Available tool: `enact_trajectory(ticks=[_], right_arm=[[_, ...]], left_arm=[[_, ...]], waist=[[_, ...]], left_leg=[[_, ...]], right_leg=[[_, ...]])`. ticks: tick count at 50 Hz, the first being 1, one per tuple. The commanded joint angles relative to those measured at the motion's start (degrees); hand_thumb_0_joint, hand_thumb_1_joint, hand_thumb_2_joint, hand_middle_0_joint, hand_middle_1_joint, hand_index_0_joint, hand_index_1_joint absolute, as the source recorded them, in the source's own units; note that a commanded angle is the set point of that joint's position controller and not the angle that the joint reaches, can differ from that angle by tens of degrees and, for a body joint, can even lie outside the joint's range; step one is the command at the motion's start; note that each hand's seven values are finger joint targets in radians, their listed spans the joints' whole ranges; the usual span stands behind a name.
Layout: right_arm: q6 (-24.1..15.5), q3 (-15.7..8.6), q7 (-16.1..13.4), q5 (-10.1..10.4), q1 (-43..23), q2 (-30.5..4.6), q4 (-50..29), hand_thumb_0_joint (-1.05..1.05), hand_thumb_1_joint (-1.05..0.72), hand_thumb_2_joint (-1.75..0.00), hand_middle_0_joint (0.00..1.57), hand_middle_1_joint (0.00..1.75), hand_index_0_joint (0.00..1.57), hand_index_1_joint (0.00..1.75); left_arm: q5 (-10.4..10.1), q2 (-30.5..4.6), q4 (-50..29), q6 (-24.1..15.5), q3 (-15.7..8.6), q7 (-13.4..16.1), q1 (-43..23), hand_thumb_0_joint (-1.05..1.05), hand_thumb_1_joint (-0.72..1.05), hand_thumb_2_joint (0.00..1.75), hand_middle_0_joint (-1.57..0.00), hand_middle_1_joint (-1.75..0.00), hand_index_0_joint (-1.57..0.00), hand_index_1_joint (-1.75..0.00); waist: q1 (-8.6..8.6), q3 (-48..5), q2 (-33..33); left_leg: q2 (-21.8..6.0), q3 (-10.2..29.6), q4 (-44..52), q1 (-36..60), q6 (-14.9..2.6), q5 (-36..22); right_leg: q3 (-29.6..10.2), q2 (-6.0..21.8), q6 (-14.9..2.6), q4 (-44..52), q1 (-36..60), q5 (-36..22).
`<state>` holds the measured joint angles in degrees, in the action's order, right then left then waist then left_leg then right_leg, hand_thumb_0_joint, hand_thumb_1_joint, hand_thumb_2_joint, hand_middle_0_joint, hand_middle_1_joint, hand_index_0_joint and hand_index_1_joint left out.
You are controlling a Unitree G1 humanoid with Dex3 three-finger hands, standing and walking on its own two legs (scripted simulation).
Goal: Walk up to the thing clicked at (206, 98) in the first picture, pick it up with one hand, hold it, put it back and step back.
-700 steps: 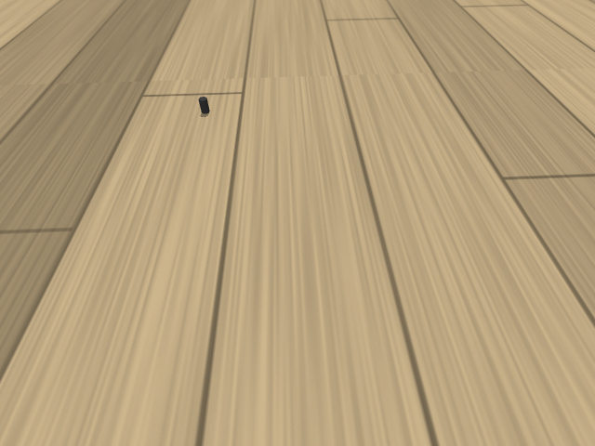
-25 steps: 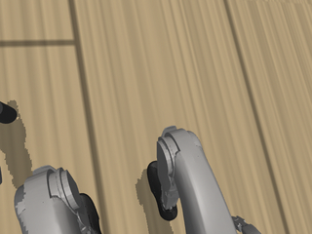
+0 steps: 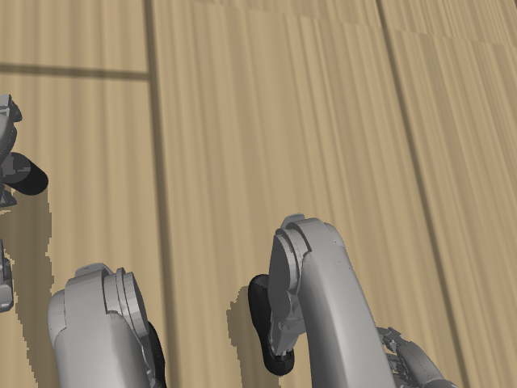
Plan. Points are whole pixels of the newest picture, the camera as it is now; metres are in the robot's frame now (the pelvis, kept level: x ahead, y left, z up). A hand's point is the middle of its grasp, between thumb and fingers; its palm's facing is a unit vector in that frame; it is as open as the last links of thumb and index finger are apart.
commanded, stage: rest palm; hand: left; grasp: from above
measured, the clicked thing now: (22, 175) +0.50 +0.30 -0.28
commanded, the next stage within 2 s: close in 1.00 s
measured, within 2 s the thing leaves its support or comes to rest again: neither
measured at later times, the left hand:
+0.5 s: hand (18, 170) +0.49 +0.29 -0.24, palm faces -0.46 -0.10 -0.88, open 13.9 cm
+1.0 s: hand (19, 176) +0.49 +0.30 -0.25, palm faces -0.46 -0.12 -0.88, open 13.0 cm
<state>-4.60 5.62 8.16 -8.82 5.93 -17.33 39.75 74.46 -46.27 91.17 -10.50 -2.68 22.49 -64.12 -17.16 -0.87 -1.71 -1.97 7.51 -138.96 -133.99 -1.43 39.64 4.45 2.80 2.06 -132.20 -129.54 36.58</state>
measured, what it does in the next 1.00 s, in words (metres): stands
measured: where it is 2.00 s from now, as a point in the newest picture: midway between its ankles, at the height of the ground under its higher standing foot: (216, 365)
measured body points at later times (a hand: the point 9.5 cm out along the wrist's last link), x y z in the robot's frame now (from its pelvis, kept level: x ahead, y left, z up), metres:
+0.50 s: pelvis +0.01 +0.00 -0.02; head +0.29 +0.08 +0.32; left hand +0.51 +0.29 -0.18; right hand +0.00 -0.27 -0.09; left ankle +0.07 +0.12 -0.29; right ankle +0.11 -0.13 -0.29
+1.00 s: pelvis +0.00 +0.00 -0.02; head +0.28 +0.10 +0.31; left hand +0.51 +0.30 -0.20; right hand +0.03 -0.26 -0.08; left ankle +0.07 +0.12 -0.29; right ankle +0.11 -0.13 -0.29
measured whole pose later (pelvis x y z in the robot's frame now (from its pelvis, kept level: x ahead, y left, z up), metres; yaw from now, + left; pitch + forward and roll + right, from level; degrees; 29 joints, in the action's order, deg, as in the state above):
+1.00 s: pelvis +0.00 +0.00 -0.02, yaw -4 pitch +30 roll -13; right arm -9.4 13.3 12.4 -14.2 7.8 -19.1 37.6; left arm 76.9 -58.1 97.1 -14.2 -8.7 29.3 -63.4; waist -22.0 7.7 -6.4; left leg -2.2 12.1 -145.7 -135.7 -1.1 41.4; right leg 7.7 1.2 2.8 -135.6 -129.9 36.3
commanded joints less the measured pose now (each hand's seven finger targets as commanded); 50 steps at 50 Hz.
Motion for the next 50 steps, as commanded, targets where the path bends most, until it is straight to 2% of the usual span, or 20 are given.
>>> enact_trajectory(ticks=[1,8,10,11,13,17,19,20,23,24,25,30,33,34,35,38,46,47,48,50], right_arm=[[0.1,-3.1,-0.1,-0.4,16.1,-15.4,1.0,0.0,-0.9,-0.9,0.2,0.3,0.2,0.3],[0.0,-1.6,0.4,-1.7,16.0,-15.7,-0.5,0.0,-0.89,-0.9,0.2,0.3,0.2,0.3],[-0.7,-1.2,0.6,-2.3,16.0,-16.1,-0.5,0.0,-0.89,-0.9,0.2,0.3,0.2,0.3],[-0.9,-1.3,0.5,-2.5,16.4,-16.5,-0.7,0.0,-0.89,-0.9,0.2,0.3,0.2,0.3],[-1.3,-1.2,0.8,-2.8,16.9,-16.6,0.0,0.0,-0.89,-0.9,0.2,0.3,0.2,0.3],[-1.9,-0.5,1.5,-3.5,17.9,-16.8,0.2,0.0,-0.89,-0.9,0.2,0.3,0.2,0.3],[-2.1,-0.6,1.5,-3.7,18.0,-17.5,0.3,0.0,-0.89,-0.9,0.2,0.3,0.2,0.3],[-2.3,-0.2,1.7,-3.8,17.3,-16.9,-0.1,0.0,-0.89,-0.9,0.2,0.3,0.2,0.3],[-2.5,-0.1,2.3,-3.9,17.9,-17.9,0.3,0.0,-0.89,-0.9,0.2,0.3,0.2,0.3],[-2.6,0.2,2.4,-3.8,17.0,-17.5,0.1,0.0,-0.89,-0.9,0.2,0.3,0.2,0.3],[-2.5,0.1,2.2,-3.9,16.9,-17.8,0.6,0.0,-0.89,-0.9,0.2,0.3,0.2,0.3],[-3.0,0.7,3.0,-4.3,17.2,-18.4,0.4,0.0,-0.89,-0.9,0.2,0.3,0.2,0.3],[-2.8,0.8,3.1,-4.2,16.8,-18.9,0.2,0.0,-0.89,-0.9,0.2,0.3,0.2,0.3],[-3.0,0.9,3.2,-4.4,16.2,-18.5,-0.3,0.0,-0.9,-0.9,0.2,0.3,0.2,0.3],[-3.0,0.8,3.2,-4.4,15.7,-18.7,0.1,0.0,-0.89,-0.9,0.2,0.3,0.2,0.3],[-3.3,1.5,3.5,-4.9,15.4,-18.7,-0.3,0.0,-0.89,-0.9,0.2,0.3,0.2,0.3],[-4.3,2.1,3.7,-5.0,14.1,-19.5,-1.0,0.0,-0.9,-0.9,0.2,0.3,0.2,0.3],[-4.5,2.8,3.9,-5.2,14.7,-19.3,-1.0,0.0,-0.9,-0.9,0.2,0.3,0.2,0.3],[-4.6,2.7,3.9,-5.1,14.6,-19.5,-0.8,0.0,-0.9,-0.9,0.2,0.3,0.2,0.3],[-4.9,2.8,4.1,-5.5,14.1,-19.6,-1.1,0.0,-0.9,-0.9,0.2,0.3,0.2,0.3]], left_arm=[[-0.4,-12.4,-3.9,0.1,-1.5,1.2,-16.0,0.0,-0.5,0.97,-0.08,-1.01,-0.09,-1.0],[0.8,-19.3,-5.7,-2.6,-6.3,4.6,-16.0,0.0,-0.51,0.97,-0.07,-1.0,-0.07,-1.0],[1.0,-20.0,-6.0,-3.1,-6.4,5.2,-18.0,0.0,-0.52,0.99,-0.07,-1.0,-0.06,-1.0],[1.1,-21.3,-8.5,-3.5,-7.2,5.8,-17.2,0.0,-0.52,1.0,-0.07,-0.99,-0.06,-1.0],[1.0,-22.3,-7.9,-3.5,-7.8,6.5,-15.2,0.0,-0.53,1.0,-0.07,-0.98,-0.06,-0.99],[0.3,-21.7,-6.1,-3.0,-7.4,6.3,-14.2,0.0,-0.52,1.02,-0.08,-0.99,-0.07,-1.0],[-0.1,-24.3,-8.2,-3.1,-8.7,6.5,-13.5,0.0,-0.51,1.04,-0.09,-1.0,-0.08,-1.01],[-0.2,-21.6,-6.9,-2.9,-7.1,6.4,-12.3,0.0,-0.51,1.04,-0.09,-0.99,-0.07,-1.0],[-0.5,-22.6,-5.3,-2.5,-7.6,6.3,-12.7,0.0,-0.49,1.02,-0.09,-1.0,-0.08,-1.01],[-0.5,-21.3,-5.8,-2.6,-6.1,6.0,-13.0,0.0,-0.51,1.03,-0.08,-1.0,-0.07,-1.01],[-0.4,-23.6,-6.7,-2.7,-7.6,6.3,-12.8,0.0,-0.5,1.04,-0.09,-1.0,-0.08,-1.01],[0.2,-22.3,-2.6,-2.3,-7.5,6.7,-12.4,0.0,-0.46,1.04,-0.13,-0.98,-0.12,-0.99],[0.5,-24.9,-3.9,-2.8,-8.8,7.4,-13.3,0.0,-0.43,1.04,-0.14,-1.0,-0.13,-1.01],[0.7,-22.5,-2.4,-2.8,-7.1,7.3,-12.8,0.0,-0.44,1.05,-0.14,-1.0,-0.13,-1.01],[0.8,-23.3,-3.4,-2.9,-7.5,7.5,-13.4,0.0,-0.44,1.04,-0.13,-1.0,-0.12,-1.01],[1.2,-21.9,-0.8,-3.2,-6.3,7.6,-14.6,0.0,-0.43,1.05,-0.15,-1.0,-0.14,-1.01],[1.4,-24.0,-1.7,-4.0,-5.9,9.0,-14.9,0.0,-0.41,1.05,-0.15,-1.02,-0.14,-1.03],[1.5,-23.9,-0.8,-3.8,-6.0,9.2,-14.9,0.0,-0.42,1.08,-0.14,-1.03,-0.13,-1.04],[1.2,-24.8,-1.8,-4.0,-6.7,9.5,-15.1,0.0,-0.42,1.06,-0.14,-1.03,-0.13,-1.04],[1.7,-23.8,-0.2,-3.6,-5.7,9.5,-14.2,0.0,-0.42,1.03,-0.15,-1.01,-0.14,-1.02]], waist=[[-3.49,-33.3,18.4],[-3.36,-35.6,22.3],[-5.05,-34.0,22.1],[-3.92,-36.2,23.6],[-3.7,-36.3,24.0],[-5.09,-34.3,22.4],[-3.65,-36.1,24.5],[-3.87,-36.4,24.5],[-4.88,-34.0,23.5],[-4.76,-33.6,24.3],[-4.25,-35.3,24.0],[-6.18,-30.7,23.6],[-5.64,-31.3,24.4],[-6.32,-30.2,24.0],[-6.02,-31.2,24.0],[-8.12,-28.1,23.3],[-7.17,-29.9,24.5],[-8.2,-28.6,24.7],[-7.45,-29.3,25.7],[-8.04,-28.3,25.0]], left_leg=[[1.8,-3.6,13.6,28.8,0.01,-10.7],[1.7,-3.5,12.6,28.3,0.29,-11.1],[1.4,-3.8,10.9,27.7,-0.03,-10.0],[1.4,-3.6,11.4,28.9,0.24,-11.4],[1.2,-3.6,10.8,28.7,0.28,-11.8],[1.1,-3.5,9.4,26.1,-0.12,-11.4],[1.0,-3.2,10.0,27.2,0.15,-12.1],[0.8,-2.9,9.8,28.4,0.41,-12.9],[0.8,-2.5,9.7,26.9,0.3,-12.6],[0.7,-2.6,9.6,26.8,0.34,-12.5],[0.6,-2.4,9.4,27.4,0.28,-13.4],[0.5,-2.0,9.0,27.9,0.6,-14.1],[0.6,-1.8,9.4,27.3,0.49,-13.4],[0.5,-1.7,9.3,27.3,0.58,-12.6],[0.4,-1.6,9.2,28.1,0.58,-13.1],[0.3,-1.2,8.5,27.3,0.54,-11.5],[0.2,-0.9,8.6,27.8,0.63,-11.1],[0.1,-0.7,8.4,28.3,0.72,-11.4],[0.0,-0.4,9.0,28.9,0.97,-12.1],[0.0,-0.6,8.3,29.0,0.85,-12.2]], right_leg=[[5.5,-3.2,-3.68,10.9,17.0,-11.4],[6.0,-3.7,-3.78,9.4,19.0,-11.6],[6.0,-3.8,-3.54,9.3,18.0,-11.2],[6.2,-3.8,-3.59,9.3,19.5,-12.2],[6.3,-4.0,-3.58,8.8,20.0,-12.5],[6.5,-4.1,-3.17,8.4,20.4,-13.0],[6.8,-4.3,-3.33,8.7,21.5,-13.2],[7.1,-4.3,-3.54,7.9,21.0,-13.7],[7.6,-4.4,-3.41,7.8,20.1,-13.8],[7.5,-4.6,-3.5,7.8,20.3,-13.7],[7.5,-4.7,-3.47,8.0,21.6,-14.5],[8.2,-4.7,-3.4,7.4,19.3,-14.9],[8.3,-4.8,-3.42,7.9,20.2,-14.3],[8.3,-4.8,-3.5,7.6,19.5,-13.8],[8.5,-4.9,-3.43,7.7,19.5,-14.2],[8.9,-4.8,-3.18,7.2,17.9,-13.2],[9.1,-5.1,-3.15,7.4,19.2,-13.1],[9.4,-4.9,-2.97,6.8,18.4,-13.4],[9.6,-4.9,-3.05,6.8,18.5,-13.8],[9.5,-5.1,-2.95,6.8,18.3,-14.0]])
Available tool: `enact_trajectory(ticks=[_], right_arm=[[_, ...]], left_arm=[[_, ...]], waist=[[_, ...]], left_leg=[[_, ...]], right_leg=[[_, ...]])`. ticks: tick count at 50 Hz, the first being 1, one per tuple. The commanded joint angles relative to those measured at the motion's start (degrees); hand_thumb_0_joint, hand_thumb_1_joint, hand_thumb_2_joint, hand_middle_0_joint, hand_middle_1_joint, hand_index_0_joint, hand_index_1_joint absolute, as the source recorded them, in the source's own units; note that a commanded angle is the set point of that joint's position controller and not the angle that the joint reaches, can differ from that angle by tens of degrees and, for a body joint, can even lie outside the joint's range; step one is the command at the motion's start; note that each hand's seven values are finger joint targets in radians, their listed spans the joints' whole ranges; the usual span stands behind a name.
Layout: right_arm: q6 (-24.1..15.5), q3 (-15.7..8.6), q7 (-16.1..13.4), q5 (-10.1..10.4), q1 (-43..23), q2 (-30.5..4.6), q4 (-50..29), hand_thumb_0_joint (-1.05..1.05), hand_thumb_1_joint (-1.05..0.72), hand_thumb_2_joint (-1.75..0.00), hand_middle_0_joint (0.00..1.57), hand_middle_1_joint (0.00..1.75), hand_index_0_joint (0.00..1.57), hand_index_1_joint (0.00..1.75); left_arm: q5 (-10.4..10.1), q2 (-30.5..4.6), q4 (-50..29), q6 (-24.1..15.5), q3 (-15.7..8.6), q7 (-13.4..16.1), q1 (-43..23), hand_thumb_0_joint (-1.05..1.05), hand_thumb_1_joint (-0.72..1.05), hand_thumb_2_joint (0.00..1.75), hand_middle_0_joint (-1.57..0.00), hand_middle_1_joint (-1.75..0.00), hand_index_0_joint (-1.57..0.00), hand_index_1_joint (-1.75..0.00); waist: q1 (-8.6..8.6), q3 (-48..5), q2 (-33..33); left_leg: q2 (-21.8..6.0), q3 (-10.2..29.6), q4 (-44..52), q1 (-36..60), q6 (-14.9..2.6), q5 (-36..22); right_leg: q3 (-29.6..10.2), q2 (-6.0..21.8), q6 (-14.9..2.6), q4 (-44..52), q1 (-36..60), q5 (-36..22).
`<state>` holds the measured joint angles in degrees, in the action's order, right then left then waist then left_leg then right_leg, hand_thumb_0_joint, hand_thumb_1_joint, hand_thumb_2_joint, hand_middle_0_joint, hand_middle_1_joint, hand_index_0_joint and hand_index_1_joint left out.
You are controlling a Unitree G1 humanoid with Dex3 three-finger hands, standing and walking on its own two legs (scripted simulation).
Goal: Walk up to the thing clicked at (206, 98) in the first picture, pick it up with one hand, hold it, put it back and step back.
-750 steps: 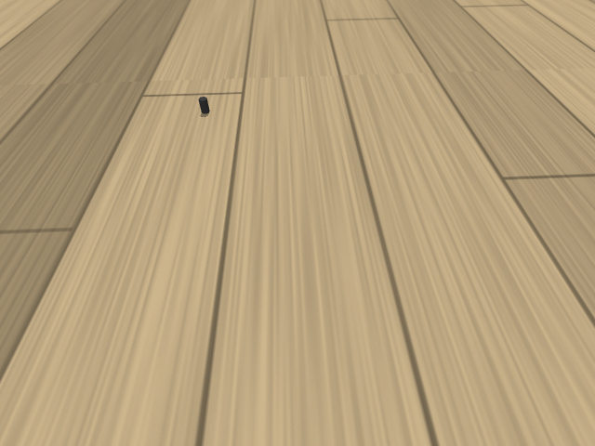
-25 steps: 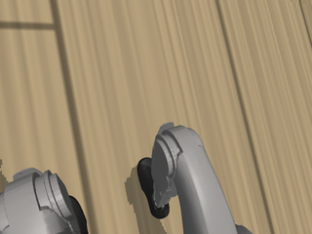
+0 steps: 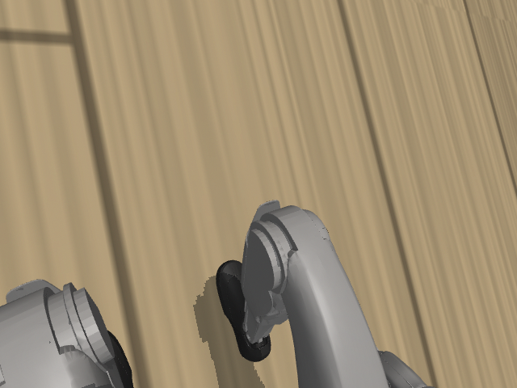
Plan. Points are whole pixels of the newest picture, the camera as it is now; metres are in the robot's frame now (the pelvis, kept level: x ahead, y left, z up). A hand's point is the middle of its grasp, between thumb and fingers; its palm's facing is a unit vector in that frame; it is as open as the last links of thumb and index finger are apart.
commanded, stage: close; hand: left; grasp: from above
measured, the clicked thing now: out of the picture +0.47 +0.33 -0.26
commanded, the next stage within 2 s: settle in 1.66 s
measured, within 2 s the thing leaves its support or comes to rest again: neither
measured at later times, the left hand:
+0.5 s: hand out of the picture +0.46 +0.33 -0.24, palm faces -0.47 -0.15 -0.87, open 11.8 cm
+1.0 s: hand out of the picture +0.46 +0.33 -0.24, palm faces -0.45 -0.16 -0.88, open 9.7 cm
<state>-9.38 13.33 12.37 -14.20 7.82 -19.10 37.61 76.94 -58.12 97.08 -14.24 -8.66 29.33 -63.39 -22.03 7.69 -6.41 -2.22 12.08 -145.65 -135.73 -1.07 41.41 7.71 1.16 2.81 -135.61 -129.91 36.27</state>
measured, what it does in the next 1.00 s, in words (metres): stands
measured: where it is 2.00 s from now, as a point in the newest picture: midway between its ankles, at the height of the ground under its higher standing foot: (189, 363)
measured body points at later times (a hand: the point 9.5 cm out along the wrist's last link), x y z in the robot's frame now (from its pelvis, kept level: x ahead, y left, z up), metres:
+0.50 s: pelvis +0.00 +0.00 +0.00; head +0.28 +0.12 +0.33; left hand +0.48 +0.34 -0.19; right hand +0.04 -0.26 -0.05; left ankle +0.06 +0.12 -0.27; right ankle +0.12 -0.13 -0.27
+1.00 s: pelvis +0.00 +0.00 +0.00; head +0.28 +0.12 +0.33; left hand +0.48 +0.34 -0.19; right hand +0.05 -0.26 -0.05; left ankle +0.06 +0.12 -0.27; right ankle +0.12 -0.13 -0.27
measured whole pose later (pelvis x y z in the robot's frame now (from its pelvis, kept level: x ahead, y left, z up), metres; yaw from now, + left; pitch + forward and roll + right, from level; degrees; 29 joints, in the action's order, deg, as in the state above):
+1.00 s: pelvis +0.00 +0.00 +0.00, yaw -1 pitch +29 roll -14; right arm -11.1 15.9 13.2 -14.6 7.0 -19.9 36.2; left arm 75.8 -60.3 98.2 -13.8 -8.3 30.6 -63.1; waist -22.3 8.8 -7.2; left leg -2.2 13.5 -146.2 -135.6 -1.2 41.6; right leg 8.8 0.6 3.2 -134.9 -129.2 35.9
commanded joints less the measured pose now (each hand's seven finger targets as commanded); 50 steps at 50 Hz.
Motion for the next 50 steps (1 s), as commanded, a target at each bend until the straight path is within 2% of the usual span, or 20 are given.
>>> enact_trajectory(ticks=[1,3,4,7,8,10,12,15,17,21,22,25,33,35,38,41,43,46,47,50], right_arm=[[-0.3,-5.0,-0.1,0.1,12.3,-18.4,0.9,0.0,-0.9,-0.9,0.2,0.3,0.2,0.3],[-0.3,-4.5,-0.2,0.2,12.3,-18.2,0.9,0.0,-0.9,-0.9,0.2,0.3,0.2,0.3],[-0.5,-4.6,0.0,0.3,11.2,-18.0,0.2,0.0,-0.9,-0.9,0.2,0.3,0.2,0.3],[-0.6,-4.0,0.0,0.1,12.3,-18.4,0.7,0.0,-0.89,-0.9,0.2,0.3,0.2,0.3],[-0.4,-4.3,-0.2,0.0,12.5,-18.6,0.8,0.0,-0.89,-0.9,0.2,0.3,0.2,0.3],[-0.7,-4.1,0.0,0.0,12.1,-18.6,0.5,0.0,-0.89,-0.9,0.2,0.3,0.2,0.3],[-0.6,-3.8,-0.1,-0.1,12.3,-18.7,0.3,0.0,-0.89,-0.9,0.2,0.3,0.2,0.3],[-0.5,-4.0,-0.1,-0.2,11.6,-18.7,0.2,0.0,-0.89,-0.9,0.2,0.3,0.2,0.3],[-0.7,-3.6,0.0,-0.1,12.0,-18.9,0.0,0.0,-0.89,-0.9,0.2,0.3,0.2,0.3],[-0.7,-3.8,-0.2,-0.1,11.6,-19.0,0.2,0.0,-0.89,-0.9,0.2,0.3,0.2,0.3],[-0.9,-3.7,0.0,-0.2,11.1,-18.7,-0.6,0.0,-0.89,-0.9,0.2,0.3,0.2,0.3],[-0.9,-3.2,0.1,-0.2,12.3,-18.7,0.4,0.0,-0.89,-0.9,0.2,0.3,0.2,0.3],[-1.4,-3.3,0.6,-0.4,11.1,-19.4,-0.1,0.0,-0.89,-0.9,0.2,0.3,0.2,0.3],[-1.2,-3.5,0.4,-0.2,10.8,-19.3,0.1,0.0,-0.89,-0.9,0.2,0.3,0.2,0.3],[-1.6,-3.4,0.7,-0.4,10.8,-19.1,-0.4,0.0,-0.89,-0.9,0.2,0.3,0.2,0.3],[-1.6,-3.5,0.4,0.1,11.5,-19.5,-0.2,0.0,-0.89,-0.9,0.2,0.3,0.2,0.3],[-1.7,-3.2,0.6,-0.2,10.8,-19.1,0.0,0.0,-0.89,-0.9,0.2,0.3,0.2,0.3],[-1.3,-3.1,0.2,0.2,11.0,-19.4,-0.2,0.0,-0.89,-0.9,0.2,0.3,0.2,0.3],[-1.5,-3.3,0.3,-0.1,10.6,-19.6,-0.7,0.0,-0.9,-0.9,0.2,0.3,0.2,0.3],[-1.2,-2.6,0.5,-0.1,11.3,-18.9,-0.3,0.0,-0.89,-0.9,0.2,0.3,0.2,0.3]], left_arm=[[-0.8,-13.2,-7.5,0.2,-0.1,3.0,-15.8,0.0,-0.41,1.05,-0.16,-1.02,-0.15,-1.03],[-1.1,-15.2,-7.3,0.6,-1.9,3.8,-14.2,0.0,-0.41,1.07,-0.15,-1.03,-0.14,-1.04],[-1.3,-11.8,-6.5,0.7,0.9,3.5,-13.9,0.0,-0.42,1.06,-0.15,-1.03,-0.14,-1.04],[-1.3,-14.0,-4.7,1.2,-0.7,3.6,-13.9,0.0,-0.34,0.94,-0.18,-1.0,-0.19,-0.98],[-1.1,-15.8,-6.6,1.1,-2.0,3.9,-13.9,0.0,-0.31,0.92,-0.19,-1.0,-0.21,-0.98],[-1.4,-15.2,-4.3,1.4,-1.7,3.8,-13.7,0.0,-0.27,0.9,-0.22,-0.98,-0.24,-0.96],[-1.6,-16.0,-6.1,1.1,-2.5,3.7,-13.7,0.0,-0.26,0.89,-0.23,-0.98,-0.25,-0.96],[-1.9,-15.2,-5.5,1.0,-1.4,3.2,-13.0,0.0,-0.22,0.84,-0.25,-0.97,-0.27,-0.94],[-2.1,-14.8,-4.8,0.8,-0.9,2.8,-13.5,0.0,-0.19,0.83,-0.26,-0.96,-0.29,-0.93],[-2.3,-16.3,-7.7,-0.2,-1.3,2.6,-13.8,0.0,-0.13,0.81,-0.32,-0.94,-0.35,-0.91],[-2.2,-12.7,-7.2,-0.4,1.4,2.1,-13.3,0.0,-0.13,0.79,-0.32,-0.93,-0.35,-0.9],[-2.4,-15.2,-8.4,-0.8,-0.5,2.7,-14.5,0.0,-0.1,0.75,-0.33,-0.89,-0.37,-0.86],[-1.2,-15.6,-6.7,-0.3,-0.3,4.0,-14.7,0.0,0.0,0.71,-0.42,-0.85,-0.45,-0.82],[-1.2,-16.3,-7.7,-0.1,-1.3,4.4,-13.3,0.0,0.01,0.71,-0.43,-0.83,-0.46,-0.8],[-1.4,-11.7,-3.6,0.8,1.8,3.9,-13.2,0.0,0.05,0.68,-0.45,-0.83,-0.49,-0.79],[-2.1,-16.4,-8.3,0.5,-0.9,4.1,-14.9,0.0,0.08,0.65,-0.48,-0.81,-0.51,-0.77],[-2.0,-14.0,-3.5,1.1,0.3,3.5,-13.0,0.0,0.1,0.62,-0.49,-0.8,-0.53,-0.76],[-2.3,-16.0,-7.3,0.2,-0.8,3.6,-14.6,0.0,0.13,0.63,-0.51,-0.8,-0.55,-0.76],[-1.8,-14.3,-6.4,0.4,0.8,3.2,-13.9,0.0,0.15,0.62,-0.52,-0.8,-0.56,-0.76],[-2.2,-14.2,-5.2,0.2,0.3,3.3,-13.5,0.0,0.21,0.6,-0.57,-0.78,-0.61,-0.73]], waist=[[-2.78,-37.5,31.0],[-1.62,-38.7,31.1],[-1.82,-37.8,31.7],[-3.07,-36.5,29.2],[-1.95,-38.3,29.8],[-2.68,-35.4,29.5],[-2.41,-37.4,29.8],[-2.2,-37.4,29.8],[-3.35,-35.5,29.0],[-2.09,-37.3,30.7],[-2.97,-36.5,31.3],[-3.15,-37.6,29.5],[-3.09,-35.1,31.3],[-1.88,-37.5,32.1],[-4.14,-34.5,29.6],[-2.12,-37.6,30.5],[-3.19,-34.6,29.6],[-2.54,-37.3,31.1],[-3.1,-36.5,32.4],[-3.6,-35.3,29.9]], left_leg=[[0.2,-5.3,15.2,30.6,0.53,-14.3],[0.2,-5.0,15.5,31.1,0.71,-15.3],[0.2,-5.1,15.5,30.4,0.71,-14.3],[0.2,-5.2,14.6,28.4,0.25,-14.6],[0.4,-5.4,15.0,28.6,0.23,-15.0],[0.2,-4.8,15.2,28.2,0.36,-13.1],[0.1,-4.5,15.3,28.9,0.42,-14.3],[0.1,-4.8,15.1,28.5,0.35,-14.0],[0.0,-4.6,14.7,27.6,0.25,-13.4],[-0.1,-4.3,15.4,29.8,0.68,-13.5],[-0.1,-4.3,15.4,29.9,0.73,-13.1],[0.0,-4.5,14.5,29.4,0.46,-14.9],[-0.2,-3.9,15.5,30.1,0.85,-13.3],[-0.2,-3.7,15.9,31.4,1.08,-14.8],[-0.2,-4.2,14.6,28.9,0.6,-14.7],[0.0,-4.5,15.3,29.1,0.43,-14.4],[-0.3,-4.0,15.1,28.7,0.67,-13.5],[-0.2,-3.4,15.9,30.6,0.95,-14.6],[-0.3,-3.7,15.4,31.5,1.04,-15.2],[-0.1,-3.7,15.3,29.1,0.79,-14.7]], right_leg=[[6.1,-3.6,-3.84,10.4,19.5,-13.9],[6.3,-3.4,-3.94,9.9,19.9,-14.5],[6.0,-3.7,-4.17,9.8,19.3,-13.6],[6.2,-3.7,-3.75,10.2,20.5,-14.5],[6.1,-3.8,-3.78,10.6,21.6,-14.7],[6.3,-3.5,-3.83,10.1,19.3,-12.9],[6.6,-3.7,-3.79,10.3,20.7,-14.0],[6.3,-4.0,-3.89,10.5,21.3,-13.8],[6.4,-3.8,-3.71,10.3,20.5,-13.5],[6.6,-3.8,-3.88,10.6,20.6,-13.0],[6.5,-3.9,-3.98,10.3,20.1,-12.8],[6.8,-4.0,-3.52,10.8,22.2,-14.8],[7.1,-3.9,-3.76,10.1,19.2,-13.3],[7.2,-3.9,-3.88,10.2,20.1,-14.2],[6.9,-4.1,-3.65,10.0,19.9,-14.8],[6.5,-4.1,-3.8,11.2,22.0,-14.1],[7.0,-3.9,-3.71,10.3,19.5,-13.3],[7.2,-3.9,-3.77,10.4,20.5,-14.1],[7.0,-3.9,-3.85,10.0,19.9,-14.5],[7.3,-4.0,-3.61,10.2,20.7,-14.5]])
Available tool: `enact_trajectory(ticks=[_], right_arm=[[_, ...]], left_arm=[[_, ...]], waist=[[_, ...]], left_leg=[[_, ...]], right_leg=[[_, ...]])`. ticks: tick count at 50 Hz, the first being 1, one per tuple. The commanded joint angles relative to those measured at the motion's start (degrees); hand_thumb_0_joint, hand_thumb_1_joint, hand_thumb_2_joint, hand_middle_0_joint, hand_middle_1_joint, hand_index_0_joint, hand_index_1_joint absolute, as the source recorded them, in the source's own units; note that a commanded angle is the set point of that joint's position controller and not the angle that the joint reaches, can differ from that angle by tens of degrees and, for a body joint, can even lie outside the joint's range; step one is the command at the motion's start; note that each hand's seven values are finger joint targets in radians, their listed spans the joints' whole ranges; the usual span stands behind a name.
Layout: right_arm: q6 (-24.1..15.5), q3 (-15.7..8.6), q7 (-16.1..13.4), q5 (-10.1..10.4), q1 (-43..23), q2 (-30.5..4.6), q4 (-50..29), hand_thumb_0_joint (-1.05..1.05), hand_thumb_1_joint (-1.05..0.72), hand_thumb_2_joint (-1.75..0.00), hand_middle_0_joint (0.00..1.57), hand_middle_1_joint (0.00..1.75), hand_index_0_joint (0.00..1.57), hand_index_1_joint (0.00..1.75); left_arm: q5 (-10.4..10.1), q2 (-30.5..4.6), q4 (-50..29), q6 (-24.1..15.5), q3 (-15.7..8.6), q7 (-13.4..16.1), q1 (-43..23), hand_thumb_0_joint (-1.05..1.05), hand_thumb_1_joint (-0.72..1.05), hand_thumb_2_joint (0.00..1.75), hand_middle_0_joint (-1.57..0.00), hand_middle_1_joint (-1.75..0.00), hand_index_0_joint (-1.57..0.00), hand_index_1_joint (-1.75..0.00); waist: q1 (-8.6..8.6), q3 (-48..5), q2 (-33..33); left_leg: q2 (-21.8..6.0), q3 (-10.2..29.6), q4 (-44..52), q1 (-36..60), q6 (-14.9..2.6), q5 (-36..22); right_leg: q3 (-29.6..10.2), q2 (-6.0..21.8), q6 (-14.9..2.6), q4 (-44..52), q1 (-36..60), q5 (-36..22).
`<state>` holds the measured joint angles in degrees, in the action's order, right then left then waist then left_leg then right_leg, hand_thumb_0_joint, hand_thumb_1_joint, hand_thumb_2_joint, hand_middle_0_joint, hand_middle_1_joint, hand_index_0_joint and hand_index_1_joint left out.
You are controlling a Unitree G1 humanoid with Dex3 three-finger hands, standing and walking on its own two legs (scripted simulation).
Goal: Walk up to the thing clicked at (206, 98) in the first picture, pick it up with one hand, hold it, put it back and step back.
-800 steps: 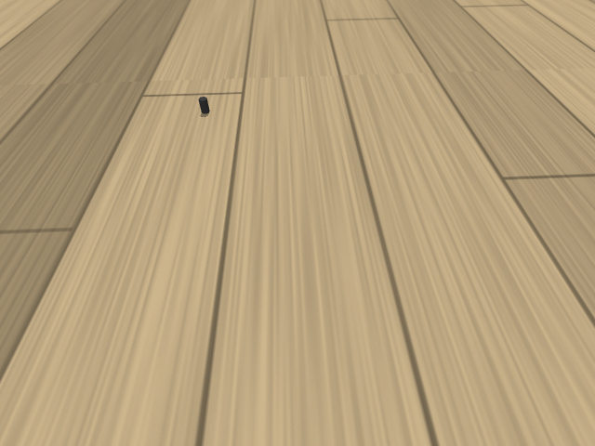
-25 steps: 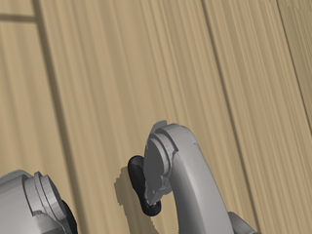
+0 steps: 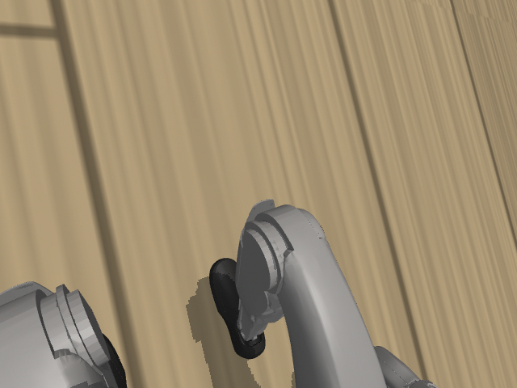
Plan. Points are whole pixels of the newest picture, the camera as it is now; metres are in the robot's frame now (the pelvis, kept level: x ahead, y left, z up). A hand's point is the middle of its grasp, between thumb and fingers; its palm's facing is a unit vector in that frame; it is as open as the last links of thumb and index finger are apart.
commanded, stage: close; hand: left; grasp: from above
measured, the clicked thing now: out of the picture +0.47 +0.34 -0.26
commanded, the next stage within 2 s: settle in 0.66 s
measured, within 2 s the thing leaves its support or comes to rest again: leaves its support in 1.02 s
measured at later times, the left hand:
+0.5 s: hand out of the picture +0.45 +0.34 -0.24, palm faces -0.44 -0.16 -0.88, open 7.9 cm
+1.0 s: hand out of the picture +0.46 +0.34 -0.23, palm faces -0.44 -0.16 -0.88, open 7.6 cm
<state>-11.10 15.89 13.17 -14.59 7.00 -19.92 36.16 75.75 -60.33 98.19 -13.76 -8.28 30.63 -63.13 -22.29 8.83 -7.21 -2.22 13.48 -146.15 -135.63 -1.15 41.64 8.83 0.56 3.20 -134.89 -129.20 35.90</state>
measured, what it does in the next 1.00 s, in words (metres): stands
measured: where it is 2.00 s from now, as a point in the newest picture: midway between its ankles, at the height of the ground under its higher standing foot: (183, 362)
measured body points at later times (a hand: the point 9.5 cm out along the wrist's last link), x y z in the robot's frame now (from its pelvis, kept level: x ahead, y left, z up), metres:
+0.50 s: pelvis +0.00 +0.00 +0.00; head +0.27 +0.13 +0.33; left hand +0.47 +0.34 -0.18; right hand +0.05 -0.26 -0.05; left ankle +0.06 +0.12 -0.27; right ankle +0.12 -0.13 -0.27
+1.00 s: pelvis +0.00 +0.00 +0.00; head +0.27 +0.13 +0.33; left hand +0.48 +0.35 -0.18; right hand +0.06 -0.26 -0.05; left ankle +0.06 +0.12 -0.27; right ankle +0.12 -0.13 -0.27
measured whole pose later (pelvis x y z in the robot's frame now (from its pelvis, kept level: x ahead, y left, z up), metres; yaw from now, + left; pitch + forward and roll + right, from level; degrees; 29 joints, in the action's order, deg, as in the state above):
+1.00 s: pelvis +0.00 +0.00 +0.00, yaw +0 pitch +30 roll -14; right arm -10.8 15.0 12.9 -14.0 8.0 -20.1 35.8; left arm 75.3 -59.2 93.9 -13.0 -8.9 28.1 -61.7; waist -21.8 7.9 -6.7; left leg -1.9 13.5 -145.6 -135.6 -0.7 41.6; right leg 8.9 0.6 2.9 -134.6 -129.3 36.0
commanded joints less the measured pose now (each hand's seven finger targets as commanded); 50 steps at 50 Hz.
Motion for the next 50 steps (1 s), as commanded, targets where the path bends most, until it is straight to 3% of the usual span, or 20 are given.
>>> enact_trajectory(ticks=[1,4,6,8,11,14,17,21,23,26,29,30,32,33,38,40,42,43,49,50], right_arm=[[0.5,-4.9,-0.3,0.2,11.7,-17.9,1.1,0.0,-0.89,-0.9,0.2,0.3,0.2,0.3],[0.4,-4.9,-0.3,0.1,11.4,-18.2,0.9,0.0,-0.9,-0.9,0.2,0.3,0.2,0.3],[0.5,-5.3,-0.5,0.2,11.7,-18.7,0.9,0.0,-0.89,-0.9,0.2,0.3,0.2,0.3],[0.2,-5.2,-0.3,-0.1,11.3,-18.0,0.9,0.0,-0.9,-0.9,0.2,0.3,0.2,0.3],[0.3,-5.2,-0.7,0.3,11.4,-18.7,1.0,0.0,-0.89,-0.9,0.2,0.3,0.2,0.3],[0.0,-4.7,-0.3,-0.1,11.5,-18.2,1.1,0.0,-0.89,-0.9,0.2,0.3,0.2,0.3],[-0.1,-4.6,-0.5,0.1,11.8,-18.5,1.1,0.0,-0.89,-0.9,0.2,0.3,0.2,0.3],[-0.6,-4.5,-0.2,0.0,11.7,-18.9,0.5,0.0,-0.89,-0.9,0.2,0.3,0.2,0.3],[-0.5,-5.2,-0.5,0.0,11.6,-19.4,0.8,0.0,-0.89,-0.9,0.2,0.3,0.2,0.3],[-0.6,-4.4,0.0,-0.2,11.5,-18.5,0.5,0.0,-0.89,-0.9,0.2,0.3,0.2,0.3],[-0.7,-5.4,-0.6,0.5,11.8,-19.4,0.4,0.0,-0.9,-0.9,0.2,0.3,0.2,0.3],[-0.6,-5.0,-0.5,0.4,11.1,-18.8,-0.2,0.0,-0.9,-0.9,0.2,0.3,0.2,0.3],[-0.7,-5.2,-0.3,0.5,11.5,-19.2,0.5,0.0,-0.9,-0.9,0.2,0.3,0.2,0.3],[-0.5,-4.7,-0.4,0.7,12.5,-18.6,1.0,0.0,-0.89,-0.9,0.2,0.3,0.2,0.3],[-0.1,-5.1,-0.8,0.7,11.3,-18.8,0.3,0.0,-0.9,-0.9,0.2,0.3,0.2,0.3],[-0.1,-5.2,-0.6,0.6,12.1,-19.1,0.7,0.0,-0.91,-0.9,0.2,0.3,0.2,0.3],[0.0,-5.4,-0.6,0.8,11.6,-18.7,0.7,0.0,-0.91,-0.9,0.2,0.3,0.2,0.3],[0.1,-5.4,-0.8,0.9,12.0,-18.9,1.0,0.0,-0.91,-0.9,0.2,0.3,0.2,0.3],[0.9,-7.3,-0.6,1.0,13.0,-18.6,0.9,0.0,-0.91,-0.9,0.2,0.3,0.2,0.3],[1.1,-7.7,-0.6,1.2,12.7,-18.7,1.0,0.0,-0.91,-0.9,0.2,0.3,0.2,0.3]], left_arm=[[-1.1,-12.6,-6.4,-0.4,-0.2,2.0,-13.6,0.0,0.22,0.6,-0.58,-0.77,-0.62,-0.73],[-0.8,-11.9,-5.7,-0.5,0.6,1.9,-14.0,0.0,0.26,0.55,-0.6,-0.76,-0.65,-0.7],[-0.5,-14.1,-8.0,-0.7,-0.8,2.3,-13.9,0.0,0.29,0.56,-0.62,-0.75,-0.67,-0.7],[-0.5,-10.5,-4.8,-0.5,1.2,1.9,-13.2,0.0,0.3,0.56,-0.64,-0.74,-0.68,-0.69],[-0.9,-13.7,-8.5,-1.3,-0.4,2.8,-15.1,0.0,0.33,0.56,-0.66,-0.73,-0.71,-0.69],[-0.5,-11.2,-4.2,-0.6,1.0,2.6,-13.4,0.0,0.39,0.55,-0.7,-0.73,-0.75,-0.67],[-0.7,-13.7,-7.6,-0.9,-0.5,3.2,-15.5,0.0,0.43,0.55,-0.74,-0.72,-0.78,-0.67],[-0.2,-12.5,-4.7,-0.3,0.6,3.1,-14.1,0.0,0.48,0.51,-0.78,-0.68,-0.82,-0.63],[-0.6,-14.7,-7.5,-0.5,-0.8,3.4,-15.1,0.0,0.52,0.53,-0.8,-0.7,-0.85,-0.65],[-0.5,-12.5,-3.4,0.1,0.0,2.7,-13.1,0.0,0.57,0.52,-0.83,-0.69,-0.88,-0.64],[-0.9,-15.8,-9.0,-0.2,-0.9,2.2,-15.3,0.0,0.6,0.59,-0.88,-0.7,-0.92,-0.66],[-0.9,-13.6,-10.1,-0.2,0.9,2.0,-15.6,0.0,0.61,0.57,-0.89,-0.69,-0.93,-0.65],[-2.0,-11.4,-4.7,0.2,1.7,1.7,-13.6,0.0,0.61,0.54,-0.87,-0.7,-0.92,-0.64],[-2.5,-13.2,-4.2,0.0,-0.2,1.9,-12.8,0.0,0.61,0.55,-0.87,-0.69,-0.92,-0.64],[-2.1,-12.7,-9.0,-0.5,1.4,1.5,-15.1,0.0,0.67,0.57,-0.93,-0.69,-0.98,-0.65],[-1.7,-11.8,-5.9,-0.1,1.5,1.4,-14.2,0.0,0.57,0.57,-0.91,-0.68,-0.95,-0.64],[-2.0,-12.6,-8.0,0.2,1.2,1.1,-14.8,0.0,0.55,0.58,-0.91,-0.67,-0.95,-0.63],[-2.0,-15.2,-10.0,0.2,-0.9,1.2,-15.2,0.0,0.56,0.59,-0.9,-0.68,-0.95,-0.64],[-1.5,-13.6,-15.3,1.1,-1.9,-0.5,-14.3,0.0,0.58,0.58,-0.92,-0.67,-0.96,-0.63],[-1.8,-13.7,-17.5,1.0,-2.2,-0.6,-14.2,0.0,0.58,0.61,-0.93,-0.67,-0.96,-0.64]], waist=[[-2.77,-36.7,30.7],[-3.44,-35.2,29.8],[-2.31,-37.0,31.9],[-3.53,-35.0,30.1],[-2.55,-37.0,31.4],[-3.63,-34.6,29.8],[-3.08,-36.2,30.7],[-3.72,-35.0,29.3],[-2.64,-37.4,32.5],[-3.95,-32.9,28.4],[-2.33,-37.6,30.5],[-1.87,-39.7,32.2],[-3.67,-35.1,28.4],[-3.16,-35.3,27.4],[-2.03,-38.8,31.2],[-3.45,-36.6,30.6],[-2.58,-37.2,31.1],[-1.67,-38.9,32.7],[-1.17,-41.2,36.0],[-0.1,-42.7,37.0]], left_leg=[[-0.1,-5.2,15.8,28.7,0.81,-14.5],[-0.1,-5.5,15.4,27.7,0.56,-13.1],[-0.2,-5.0,16.3,30.1,1.01,-13.7],[-0.3,-5.1,15.5,28.9,0.88,-13.0],[-0.1,-5.1,16.2,28.9,0.75,-12.5],[-0.3,-4.9,15.8,28.1,0.85,-12.7],[-0.2,-4.8,16.1,29.4,0.86,-13.5],[-0.2,-4.8,15.5,28.9,0.77,-13.7],[-0.2,-4.8,16.4,30.1,1.03,-14.0],[-0.2,-4.9,15.6,26.9,0.62,-12.3],[-0.1,-5.9,15.4,28.6,0.43,-13.0],[-0.1,-5.9,15.4,29.7,0.57,-14.2],[-0.2,-5.3,15.3,26.8,0.39,-12.7],[-0.1,-5.1,15.5,26.0,0.35,-12.8],[-0.2,-5.3,15.9,29.6,0.75,-14.1],[-0.3,-4.8,15.8,29.7,1.03,-14.4],[-0.2,-5.4,15.4,29.5,0.85,-14.5],[-0.2,-5.3,16.1,29.9,1.0,-14.9],[-0.1,-5.7,16.5,33.6,1.61,-17.4],[0.0,-5.8,16.8,33.7,1.68,-18.1]], right_leg=[[6.0,-3.5,-4.09,9.7,20.5,-13.7],[5.9,-3.5,-3.91,10.0,19.6,-12.8],[6.1,-3.3,-4.13,9.6,19.2,-12.8],[6.1,-3.5,-3.99,9.5,18.4,-12.5],[6.0,-3.5,-4.12,10.2,19.7,-12.2],[6.4,-3.5,-3.97,9.5,18.4,-12.4],[6.3,-3.3,-3.86,9.9,19.0,-13.0],[6.2,-3.3,-3.76,9.4,18.9,-13.4],[6.1,-3.4,-4.07,9.7,19.9,-13.3],[6.5,-3.4,-3.7,9.8,18.2,-12.1],[5.4,-3.6,-3.87,10.9,21.4,-12.7],[5.3,-3.6,-4.14,10.5,22.0,-13.5],[6.0,-3.6,-3.78,10.2,19.7,-12.5],[6.1,-3.7,-3.77,10.7,20.9,-12.6],[5.8,-3.9,-4.2,10.5,21.5,-13.3],[6.2,-3.6,-4.03,9.5,19.3,-13.7],[5.8,-3.7,-4.07,10.0,20.0,-13.8],[5.9,-3.5,-4.23,10.2,20.6,-13.8],[5.5,-3.0,-4.62,9.4,19.1,-15.2],[5.4,-3.0,-4.88,9.5,19.6,-15.4]])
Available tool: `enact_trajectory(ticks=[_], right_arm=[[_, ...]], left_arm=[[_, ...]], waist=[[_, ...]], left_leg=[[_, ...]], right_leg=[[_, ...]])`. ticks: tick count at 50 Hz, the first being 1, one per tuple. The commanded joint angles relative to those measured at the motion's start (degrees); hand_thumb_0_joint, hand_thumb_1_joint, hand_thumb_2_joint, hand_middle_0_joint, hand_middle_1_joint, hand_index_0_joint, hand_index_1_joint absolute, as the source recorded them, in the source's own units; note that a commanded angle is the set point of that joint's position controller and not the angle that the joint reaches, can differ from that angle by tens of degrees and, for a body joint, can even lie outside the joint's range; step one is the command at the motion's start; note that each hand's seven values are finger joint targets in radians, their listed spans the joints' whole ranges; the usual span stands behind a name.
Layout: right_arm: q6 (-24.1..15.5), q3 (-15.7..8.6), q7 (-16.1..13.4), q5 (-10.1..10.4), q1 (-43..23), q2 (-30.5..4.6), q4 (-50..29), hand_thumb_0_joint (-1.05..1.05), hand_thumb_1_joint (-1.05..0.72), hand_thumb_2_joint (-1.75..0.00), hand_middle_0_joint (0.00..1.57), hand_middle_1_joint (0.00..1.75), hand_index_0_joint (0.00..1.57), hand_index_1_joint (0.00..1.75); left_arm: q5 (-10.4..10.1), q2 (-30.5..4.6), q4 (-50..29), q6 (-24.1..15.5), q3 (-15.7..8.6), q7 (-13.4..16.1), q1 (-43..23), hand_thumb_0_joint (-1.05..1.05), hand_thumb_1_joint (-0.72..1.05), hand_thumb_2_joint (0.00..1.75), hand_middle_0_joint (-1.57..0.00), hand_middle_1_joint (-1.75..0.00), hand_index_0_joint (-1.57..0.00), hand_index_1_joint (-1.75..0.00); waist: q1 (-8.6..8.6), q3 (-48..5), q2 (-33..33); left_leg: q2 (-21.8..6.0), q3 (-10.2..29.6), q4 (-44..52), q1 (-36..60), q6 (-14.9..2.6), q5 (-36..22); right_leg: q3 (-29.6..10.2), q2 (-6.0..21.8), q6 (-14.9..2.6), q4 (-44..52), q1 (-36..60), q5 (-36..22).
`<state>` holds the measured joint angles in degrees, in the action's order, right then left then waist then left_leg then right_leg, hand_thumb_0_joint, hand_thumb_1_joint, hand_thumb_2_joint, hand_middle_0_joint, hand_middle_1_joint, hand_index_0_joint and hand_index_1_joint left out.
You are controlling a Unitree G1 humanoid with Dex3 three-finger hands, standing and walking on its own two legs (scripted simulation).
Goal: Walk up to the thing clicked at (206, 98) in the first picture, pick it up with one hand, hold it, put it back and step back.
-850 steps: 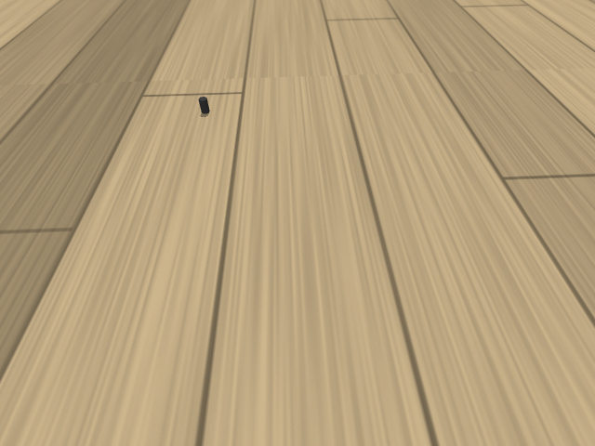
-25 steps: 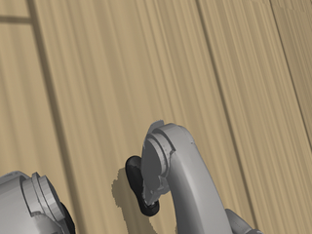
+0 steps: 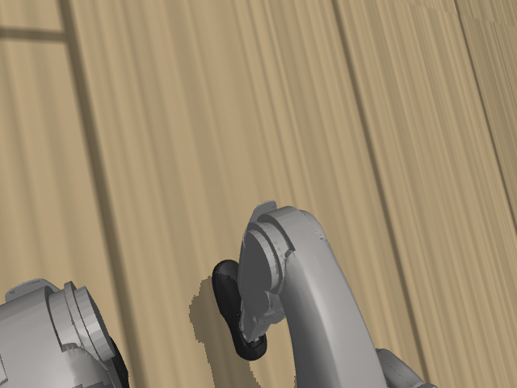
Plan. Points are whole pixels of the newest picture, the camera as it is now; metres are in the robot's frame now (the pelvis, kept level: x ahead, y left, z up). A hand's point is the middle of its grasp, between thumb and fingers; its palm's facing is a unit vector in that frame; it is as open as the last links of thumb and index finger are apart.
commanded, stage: settle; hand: left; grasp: from above
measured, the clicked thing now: out of the picture +0.48 +0.35 -0.26
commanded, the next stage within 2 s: lift in 0.68 s
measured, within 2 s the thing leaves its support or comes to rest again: leaves its support in 0.02 s
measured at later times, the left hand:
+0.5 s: hand out of the picture +0.45 +0.35 -0.13, palm faces -0.45 -0.11 -0.89, open 7.5 cm
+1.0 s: hand out of the picture +0.44 +0.35 -0.08, palm faces -0.45 -0.12 -0.88, open 7.5 cm
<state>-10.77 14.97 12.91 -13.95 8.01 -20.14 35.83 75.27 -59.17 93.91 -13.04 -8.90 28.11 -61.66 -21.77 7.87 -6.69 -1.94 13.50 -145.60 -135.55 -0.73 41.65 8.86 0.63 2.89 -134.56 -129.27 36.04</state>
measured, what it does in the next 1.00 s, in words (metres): stands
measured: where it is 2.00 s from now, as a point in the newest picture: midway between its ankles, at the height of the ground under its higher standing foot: (186, 364)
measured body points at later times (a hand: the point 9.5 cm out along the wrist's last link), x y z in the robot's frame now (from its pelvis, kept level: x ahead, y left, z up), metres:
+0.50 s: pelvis +0.00 -0.01 +0.02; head +0.24 +0.09 +0.39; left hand +0.47 +0.35 -0.08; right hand +0.08 -0.27 -0.07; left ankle +0.06 +0.12 -0.27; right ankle +0.12 -0.12 -0.27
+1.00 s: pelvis -0.01 +0.00 +0.05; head +0.21 +0.08 +0.43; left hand +0.46 +0.35 -0.03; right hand +0.05 -0.28 -0.05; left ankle +0.06 +0.12 -0.27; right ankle +0.12 -0.12 -0.27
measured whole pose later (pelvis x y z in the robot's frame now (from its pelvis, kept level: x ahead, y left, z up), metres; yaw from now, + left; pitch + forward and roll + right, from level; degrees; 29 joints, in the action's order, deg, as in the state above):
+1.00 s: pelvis -0.01 +0.00 +0.05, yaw +6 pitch +34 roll -9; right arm 0.7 4.5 7.3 -5.3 12.8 -17.0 38.5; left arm 68.1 -45.1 73.5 -9.5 -3.7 8.8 -56.7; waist -14.7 -3.3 1.4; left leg -1.4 6.6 -133.2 -130.5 -1.4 37.7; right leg 3.9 2.5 2.2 -126.8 -126.3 34.9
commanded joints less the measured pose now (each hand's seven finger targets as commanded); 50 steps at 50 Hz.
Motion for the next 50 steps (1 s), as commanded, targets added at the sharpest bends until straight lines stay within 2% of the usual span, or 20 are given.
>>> enact_trajectory(ticks=[1,2,3,4,5,6,7,8,10,12,13,15,19,22,25,37,38,41,43,50], right_arm=[[1.1,-7.0,-0.1,0.8,11.9,-17.7,1.6,0.0,-0.91,-0.9,0.2,0.3,0.2,0.3],[1.0,-7.1,0.1,1.2,10.9,-17.3,0.5,0.0,-0.91,-0.9,0.2,0.3,0.2,0.3],[1.3,-7.9,0.1,1.2,12.2,-17.8,1.9,0.0,-0.91,-0.9,0.2,0.3,0.2,0.3],[1.5,-8.5,0.0,1.7,12.2,-17.9,0.9,0.0,-0.91,-0.9,0.2,0.3,0.2,0.3],[1.9,-9.5,0.0,1.6,13.8,-18.0,2.3,0.0,-0.91,-0.9,0.2,0.3,0.2,0.3],[2.1,-9.9,0.1,2.1,12.7,-17.5,1.1,0.0,-0.91,-0.9,0.2,0.3,0.2,0.3],[2.4,-10.4,0.2,2.2,13.8,-17.5,2.1,0.0,-0.91,-0.9,0.2,0.3,0.2,0.3],[2.8,-10.8,0.3,2.6,14.0,-17.2,1.3,0.0,-0.91,-0.9,0.2,0.3,0.2,0.3],[3.5,-11.0,0.5,3.7,13.9,-15.2,2.3,0.0,-0.91,-0.9,0.2,0.3,0.2,0.3],[4.3,-11.6,0.3,4.2,14.6,-15.5,2.2,0.0,-0.91,-0.9,0.2,0.3,0.2,0.3],[4.9,-11.8,0.2,4.3,14.9,-15.0,2.7,0.0,-0.9,-0.9,0.2,0.3,0.2,0.3],[5.7,-12.4,-0.2,5.0,14.5,-15.0,2.1,0.0,-0.91,-0.9,0.2,0.3,0.2,0.3],[7.1,-12.8,-1.2,5.8,15.1,-14.1,2.5,0.0,-0.91,-0.9,0.2,0.3,0.2,0.3],[7.9,-13.0,-2.2,6.3,14.8,-13.8,2.2,0.0,-0.91,-0.9,0.2,0.3,0.2,0.3],[8.6,-13.1,-3.3,6.5,14.5,-13.3,2.1,0.0,-0.91,-0.9,0.2,0.3,0.2,0.3],[10.0,-13.4,-5.6,7.1,15.3,-11.7,2.2,0.0,-0.91,-0.9,0.2,0.3,0.2,0.3],[10.1,-13.4,-5.6,7.2,15.3,-11.8,2.1,0.0,-0.94,-0.92,0.2,0.3,0.2,0.3],[10.4,-14.0,-5.9,7.7,15.3,-11.6,2.1,0.0,-0.89,-0.89,0.2,0.3,0.2,0.3],[10.5,-14.3,-5.9,7.9,15.9,-11.5,1.8,0.0,-0.92,-0.91,0.2,0.3,0.2,0.3],[11.8,-16.3,-6.5,9.6,16.3,-10.9,1.3,0.0,-0.92,-0.91,0.2,0.3,0.2,0.3]], left_arm=[[-1.5,-14.6,-13.8,0.5,-1.9,1.8,-13.7,0.0,0.57,0.61,-0.92,-0.68,-0.96,-0.64],[-2.2,-10.1,-14.0,0.8,1.0,1.0,-14.7,0.0,0.58,0.59,-0.92,-0.67,-0.96,-0.63],[-2.1,-13.5,-14.1,1.1,-1.8,0.8,-13.6,0.0,0.6,0.6,-0.92,-0.68,-0.97,-0.64],[-2.7,-12.4,-16.4,1.1,-1.4,0.1,-14.3,0.0,0.61,0.61,-0.93,-0.69,-0.97,-0.65],[-2.5,-13.9,-16.7,1.5,-3.6,-0.3,-12.5,0.0,0.6,0.61,-0.93,-0.67,-0.97,-0.63],[-2.5,-10.2,-17.9,1.6,-1.0,-1.3,-12.7,0.0,0.62,0.62,-0.95,-0.67,-0.99,-0.64],[-2.7,-11.6,-20.4,1.7,-2.6,-1.7,-13.4,0.0,0.63,0.62,-0.97,-0.66,-1.0,-0.63],[-3.1,-9.3,-20.8,2.0,-1.7,-2.5,-12.9,0.0,0.64,0.63,-0.98,-0.67,-1.01,-0.64],[-4.4,-4.7,-23.3,2.2,1.9,-4.2,-13.4,0.0,0.65,0.63,-0.98,-0.67,-1.02,-0.64],[-4.8,-6.6,-23.4,2.7,0.9,-5.5,-13.6,0.0,0.69,0.61,-0.98,-0.7,-1.03,-0.65],[-4.9,-5.4,-22.9,3.0,1.5,-6.2,-12.6,0.0,0.68,0.62,-0.98,-0.71,-1.03,-0.66],[-5.4,-3.3,-22.5,3.1,2.6,-7.8,-13.4,0.0,0.71,0.63,-1.01,-0.69,-1.05,-0.65],[-5.6,-4.3,-25.1,2.7,2.4,-10.1,-15.1,0.0,0.72,0.63,-1.04,-0.68,-1.07,-0.65],[-5.8,-2.9,-24.1,2.2,3.4,-11.3,-16.3,0.0,0.7,0.63,-1.02,-0.7,-1.06,-0.66],[-5.3,-4.5,-24.9,1.6,3.0,-12.0,-17.7,0.0,0.68,0.61,-1.0,-0.69,-1.04,-0.65],[-5.4,-3.0,-24.7,1.7,3.8,-13.5,-18.2,0.0,0.7,0.69,-1.03,-0.68,-1.06,-0.66],[-5.3,-3.4,-25.5,1.8,3.9,-13.7,-19.2,0.0,0.7,0.61,-1.06,-0.71,-1.1,-0.67],[-6.2,-4.4,-27.0,2.3,2.9,-14.1,-17.9,0.0,0.56,0.62,-0.92,-0.6,-0.96,-0.57],[-6.5,-2.7,-26.8,3.0,3.5,-14.9,-16.7,0.0,0.66,0.61,-1.0,-0.69,-1.04,-0.65],[-9.0,-2.9,-34.9,4.3,2.6,-18.6,-13.8,0.0,0.65,0.64,-0.99,-0.71,-1.03,-0.67]], waist=[[0.29,-43.6,36.6],[-0.31,-42.3,35.2],[-0.13,-42.8,35.5],[0.71,-42.6,35.6],[1.11,-43.7,36.2],[1.58,-43.0,36.3],[1.46,-44.4,36.8],[1.59,-45.0,35.9],[2.69,-46.5,35.0],[2.84,-47.9,33.0],[3.32,-48.4,31.8],[2.3,-46.3,28.5],[4.12,-47.5,28.3],[3.13,-46.3,25.6],[4.18,-47.2,26.3],[4.66,-48.3,26.0],[4.56,-48.7,26.3],[6.32,-51.5,26.8],[6.04,-51.8,26.5],[8.56,-55.0,26.5]], left_leg=[[-0.2,-6.3,16.2,33.9,1.06,-18.7],[0.0,-6.3,15.8,33.2,1.08,-18.5],[-0.1,-6.5,16.1,33.2,0.97,-18.3],[0.2,-6.5,16.8,32.2,0.96,-17.1],[0.2,-6.7,17.1,34.0,1.19,-18.6],[0.2,-6.9,17.3,33.7,1.27,-17.3],[0.3,-6.9,17.7,34.0,1.18,-17.7],[0.5,-7.2,17.9,33.7,0.99,-17.2],[0.6,-7.6,19.2,33.1,0.56,-15.6],[0.9,-8.0,19.1,32.3,0.27,-16.8],[1.1,-8.2,19.2,31.9,0.2,-17.3],[1.2,-8.5,19.0,30.4,-0.19,-16.3],[1.7,-9.2,21.1,30.8,-0.12,-14.2],[2.0,-9.6,21.4,29.4,-0.42,-12.6],[2.2,-10.2,22.1,29.7,-0.37,-11.9],[2.0,-10.6,25.0,32.1,-0.53,-11.7],[2.0,-10.7,25.1,32.3,-0.63,-11.6],[2.1,-11.0,26.2,33.2,-0.59,-11.4],[2.2,-11.2,26.8,34.3,-0.6,-12.5],[2.4,-11.5,30.5,36.1,-0.96,-11.6]], right_leg=[[4.9,-3.3,-4.57,9.3,21.3,-16.3],[5.0,-3.1,-4.76,9.2,18.9,-15.9],[5.0,-3.1,-4.58,9.5,19.5,-15.8],[4.8,-2.9,-4.88,9.6,18.1,-14.5],[4.6,-2.5,-4.87,9.7,18.5,-15.4],[4.4,-2.6,-5.23,9.8,16.7,-13.8],[4.2,-2.4,-5.15,10.1,17.6,-14.4],[4.0,-2.3,-5.16,10.4,17.8,-14.1],[3.4,-2.4,-5.05,10.9,17.7,-13.5],[3.1,-2.3,-4.75,11.4,19.1,-14.5],[2.9,-2.3,-4.8,11.5,19.8,-14.9],[2.5,-2.2,-4.92,12.9,18.8,-13.9],[1.7,-2.0,-5.08,13.9,20.2,-11.6],[1.4,-1.9,-5.17,15.2,20.2,-10.2],[0.7,-1.8,-5.31,15.8,20.6,-9.1],[0.0,-1.6,-5.12,17.5,21.6,-9.1],[-0.1,-1.6,-5.1,17.7,21.6,-9.1],[-0.6,-1.5,-5.22,17.9,22.8,-8.7],[-0.6,-1.4,-5.14,18.6,23.6,-9.8],[-1.8,-1.1,-5.21,21.0,25.9,-8.8]])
